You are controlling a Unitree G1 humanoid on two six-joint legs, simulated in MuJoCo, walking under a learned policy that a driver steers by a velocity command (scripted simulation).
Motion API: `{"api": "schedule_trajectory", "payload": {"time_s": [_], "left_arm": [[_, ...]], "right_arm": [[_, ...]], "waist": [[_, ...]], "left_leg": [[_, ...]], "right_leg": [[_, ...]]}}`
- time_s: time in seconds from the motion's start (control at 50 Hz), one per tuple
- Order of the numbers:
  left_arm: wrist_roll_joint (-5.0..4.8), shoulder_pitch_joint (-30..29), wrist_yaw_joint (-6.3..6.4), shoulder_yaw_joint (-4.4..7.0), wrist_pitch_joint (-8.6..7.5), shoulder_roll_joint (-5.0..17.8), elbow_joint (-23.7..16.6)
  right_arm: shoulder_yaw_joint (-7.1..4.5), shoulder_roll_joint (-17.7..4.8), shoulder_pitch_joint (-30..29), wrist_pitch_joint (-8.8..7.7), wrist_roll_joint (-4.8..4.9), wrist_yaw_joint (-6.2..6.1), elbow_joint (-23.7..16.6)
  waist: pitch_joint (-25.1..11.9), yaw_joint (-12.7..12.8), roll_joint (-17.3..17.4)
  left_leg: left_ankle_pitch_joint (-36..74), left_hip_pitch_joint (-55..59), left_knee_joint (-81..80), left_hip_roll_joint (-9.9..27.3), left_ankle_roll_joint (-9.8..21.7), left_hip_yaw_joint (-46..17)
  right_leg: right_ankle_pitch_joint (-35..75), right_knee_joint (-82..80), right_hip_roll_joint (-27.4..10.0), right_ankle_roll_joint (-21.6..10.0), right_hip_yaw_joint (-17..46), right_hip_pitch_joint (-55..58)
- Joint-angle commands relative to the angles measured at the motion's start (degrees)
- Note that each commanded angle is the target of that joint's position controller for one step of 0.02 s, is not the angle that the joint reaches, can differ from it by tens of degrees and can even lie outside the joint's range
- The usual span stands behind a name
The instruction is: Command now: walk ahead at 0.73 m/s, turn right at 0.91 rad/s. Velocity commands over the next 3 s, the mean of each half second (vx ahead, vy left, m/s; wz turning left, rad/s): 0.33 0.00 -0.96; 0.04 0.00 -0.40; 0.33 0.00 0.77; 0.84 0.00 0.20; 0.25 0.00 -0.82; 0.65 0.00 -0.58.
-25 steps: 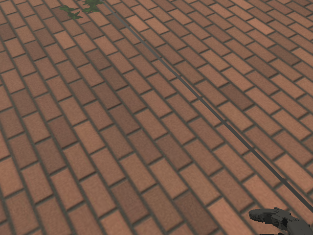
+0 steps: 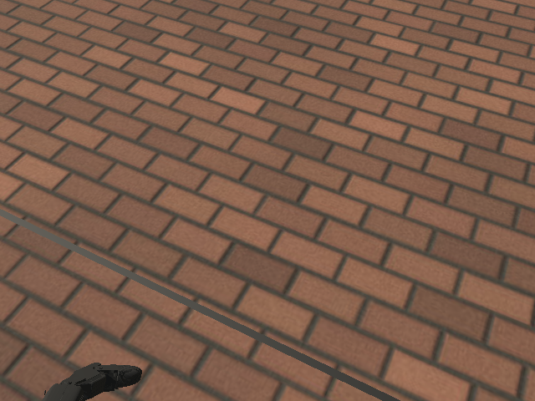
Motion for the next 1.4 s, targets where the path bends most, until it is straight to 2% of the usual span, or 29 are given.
{"api": "schedule_trajectory", "payload": {"time_s": [0.02,0.04,0.06,0.08,0.1,0.14,0.24,0.32,0.4,0.44,0.46,0.48,0.5,0.54,0.58,0.78,0.8,0.82,0.84,0.86,0.98,1.16,1.26,1.28,1.3,1.32,1.34,1.38,1.4], "left_arm": [[0.57,25.9,1.34,2.69,-0.57,6.9,5.0],[0.26,32.5,2.84,4.10,-1.04,8.6,7.6],[-0.68,27.9,4.18,5.72,-0.78,13.7,7.5],[-0.86,23.4,2.98,6.42,-1.74,19.9,0.9],[-0.79,20.6,2.52,7.10,-1.75,18.0,-1.4],[-3.06,12.1,1.97,5.46,-2.81,11.4,-3.2],[-3.07,9.3,4.95,5.37,-1.29,9.6,-5.7],[-4.19,13.0,7.96,6.34,3.21,10.2,-5.7],[-3.23,12.3,8.18,5.79,4.04,7.0,-7.8],[-2.75,8.2,7.27,4.71,3.64,4.8,-10.5],[-1.30,11.7,6.96,3.04,3.64,-0.3,-11.3],[-2.16,21.0,5.59,3.66,2.96,4.1,-11.8],[-2.86,24.6,4.20,5.02,2.80,10.5,-10.0],[-3.49,14.0,4.72,5.73,4.31,13.3,-9.5],[-3.20,11.5,5.38,4.62,5.71,9.8,-11.0],[-1.33,17.9,3.83,3.16,4.73,5.3,-7.0],[-0.89,19.6,3.74,3.00,4.64,5.4,-6.4],[-0.04,19.5,4.37,3.08,4.56,9.1,-7.2],[2.51,17.0,4.36,3.53,3.82,11.0,-7.3],[2.97,12.4,4.32,3.55,2.58,10.4,-8.0],[-0.04,5.6,7.42,1.73,1.16,3.8,-7.6],[-1.10,8.9,7.50,5.11,2.44,9.3,-5.5],[-3.51,5.8,5.43,5.93,0.68,9.7,-3.9],[-2.49,4.5,5.14,5.17,0.53,6.4,-4.1],[-1.49,-0.2,4.68,3.69,-0.11,1.1,-6.6],[-2.60,-4.9,4.29,3.34,-2.60,1.3,-11.7],[-4.47,-9.0,3.30,3.95,-4.90,5.7,-12.6],[-2.51,-3.1,2.63,4.46,-6.98,7.3,-9.8],[4.97,0.0,1.61,3.55,-3.98,7.0,-7.2]], "right_arm": [[-3.25,-15.0,-9.6,0.77,0.31,-1.46,-7.4],[-3.45,-14.0,-10.8,1.46,0.72,-0.75,-7.8],[-2.48,-8.1,-9.8,1.51,0.18,0.21,-9.9],[-0.83,-6.3,-7.3,-1.73,1.07,0.09,-17.3],[-1.27,-9.5,-11.3,-3.43,1.82,0.04,-18.8],[-2.18,-10.5,-14.3,-2.93,2.10,-0.65,-19.0],[-2.69,-7.6,-20.0,0.84,-0.84,-1.46,-23.4],[-1.85,-5.4,-26.8,1.70,0.39,-1.31,-25.6],[-3.05,-8.7,-30.1,1.35,1.08,-0.20,-26.4],[-3.66,-9.7,-21.6,0.47,-0.02,-0.48,-23.9],[-3.63,-10.9,-19.0,0.98,-1.12,-1.24,-24.3],[-3.32,-10.8,-17.0,1.70,-2.89,-1.33,-25.1],[-4.21,-11.9,-20.0,2.42,-0.72,-1.24,-26.0],[-3.07,-7.4,-22.6,3.97,-0.62,-2.36,-27.3],[-3.15,-9.4,-26.4,5.39,-0.71,-2.60,-27.1],[-4.00,-11.0,-22.4,6.56,2.20,-0.18,-21.1],[-2.81,-7.8,-19.3,6.49,2.01,0.43,-19.7],[-0.82,-2.4,-17.1,6.07,-0.66,1.87,-20.8],[-2.62,-6.7,-20.8,5.92,0.96,1.15,-22.0],[-3.79,-11.0,-22.4,6.39,2.52,0.41,-21.6],[-5.50,-11.4,-14.3,8.99,2.15,-1.81,-18.4],[-3.07,-7.2,-18.6,9.61,1.74,2.40,-25.9],[-4.57,-8.8,-8.1,9.24,2.94,2.94,-20.6],[-5.85,-10.8,0.5,8.68,3.17,2.30,-16.4],[-7.36,-16.5,7.8,7.56,2.76,1.77,-15.1],[-6.96,-20.1,3.0,4.45,1.91,2.81,-20.0],[-6.07,-16.1,0.0,2.91,1.76,3.07,-20.5],[-4.31,-12.2,-4.3,2.45,2.40,2.48,-21.9],[-5.05,-15.2,-7.0,4.34,-1.03,1.61,-21.1]], "waist": [[-7.2,16.5,6.3],[-9.8,18.1,1.9],[-5.5,11.5,-11.0],[-20.5,6.8,-12.5],[-26.5,8.3,-1.1],[-9.7,1.0,13.6],[-4.6,-1.2,7.3],[-12.3,2.9,0.1],[-9.7,3.6,-6.3],[-13.5,-0.8,-4.4],[-19.8,1.3,6.3],[-26.9,5.5,17.1],[-26.5,6.0,16.3],[-17.3,2.0,5.1],[-8.0,3.5,4.4],[-11.9,5.3,10.3],[-11.1,5.4,7.0],[-12.6,2.7,-9.8],[-10.0,5.1,-12.1],[-4.9,4.5,-8.6],[-3.7,1.6,-5.3],[-6.7,4.5,-6.9],[-5.8,-1.6,-3.4],[-5.1,-4.6,3.8],[-1.8,-7.4,20.4],[-0.9,-5.7,21.5],[1.0,-6.4,12.9],[0.7,-1.0,6.3],[1.8,0.3,3.6]], "left_leg": [[82.1,-18.2,29.6,15.5,2.0,-4.7],[56.2,-23.8,48.8,11.4,1.8,-5.0],[-5.8,-42.4,70.5,0.0,0.1,-6.7],[-11.5,-57.4,84.2,-5.0,-1.7,-24.1],[-8.7,-58.6,82.5,-2.7,0.1,-31.6],[-3.0,-59.3,72.0,1.2,0.5,-30.3],[5.7,-45.5,44.6,1.8,-3.1,-25.5],[21.8,-39.6,23.4,-5.4,-3.1,-24.3],[26.4,-36.6,10.8,-5.8,-2.0,-28.0],[37.9,-23.1,1.8,1.6,2.2,-31.3],[58.5,-7.3,7.8,15.5,8.9,-43.5],[64.0,-0.4,8.6,28.4,19.7,-60.3],[57.9,-1.2,10.8,31.7,24.8,-62.6],[28.3,-13.5,6.3,20.5,17.9,-49.4],[24.7,-28.8,1.6,13.2,13.6,-37.5],[15.8,-36.3,4.1,13.4,12.2,-26.2],[7.2,-42.9,8.5,10.3,7.4,-23.7],[-9.2,-52.0,25.7,3.6,0.8,-16.5],[-11.0,-51.2,32.2,3.3,0.5,-23.9],[-6.3,-48.8,38.9,2.8,0.8,-25.8],[6.3,-55.4,59.4,1.8,-3.9,-24.1],[1.6,-45.0,32.4,5.4,-1.2,-16.4],[2.0,-24.5,18.4,1.5,7.5,-10.0],[-1.5,-15.4,14.6,0.0,10.3,-12.4],[-9.5,-6.8,8.1,12.1,17.0,-36.1],[-21.5,-4.5,-6.0,20.5,27.0,-69.1],[-22.8,-4.2,-9.8,23.2,26.7,-68.3],[-12.8,-7.7,-6.0,18.8,22.2,-57.1],[-6.6,-15.2,-7.6,13.3,17.3,-47.3]], "right_leg": [[-1.1,-4.3,7.4,-3.0,-0.5,35.0],[3.9,-10.8,5.9,-4.5,5.2,44.2],[34.9,-6.9,-2.8,-6.3,16.5,51.7],[33.1,-13.2,-14.3,-18.9,47.4,67.5],[16.7,-20.9,-16.8,-20.4,54.5,66.5],[8.7,-26.0,-12.6,-14.8,47.5,46.1],[29.6,-22.5,1.7,-6.9,28.4,18.6],[22.0,-15.8,6.6,2.5,28.0,21.2],[4.2,-10.9,6.2,5.5,36.1,24.6],[-6.2,4.1,8.2,7.3,34.0,23.1],[-39.1,18.4,13.5,9.3,26.5,12.1],[-48.4,30.2,12.6,11.8,26.1,5.3],[-45.7,41.3,7.7,14.8,22.7,0.6],[-32.2,43.3,2.0,15.8,18.6,-2.1],[-27.7,33.8,0.5,15.1,14.6,3.4],[-17.5,-11.6,3.0,7.6,7.3,32.1],[-16.6,-17.4,0.3,5.4,11.9,39.3],[-9.6,-21.7,-16.9,0.7,31.0,44.9],[-16.5,-27.5,-23.8,-7.2,35.7,27.2],[-22.3,-29.3,-19.3,-5.5,30.6,22.1],[-7.8,-26.7,-15.4,-0.8,14.6,28.2],[1.8,-22.4,-20.4,-2.2,7.9,34.3],[-42.3,-22.4,-19.2,4.4,4.4,21.9],[-42.6,-9.0,-14.5,6.9,-0.5,14.7],[-41.3,22.3,-8.0,10.7,-4.0,-5.8],[-38.9,32.0,2.2,11.5,9.9,-23.9],[-33.2,33.7,-1.4,9.8,15.1,-28.1],[-22.4,27.9,-3.8,9.0,16.0,-22.9],[-16.8,23.2,-4.9,10.9,12.6,-14.8]]}}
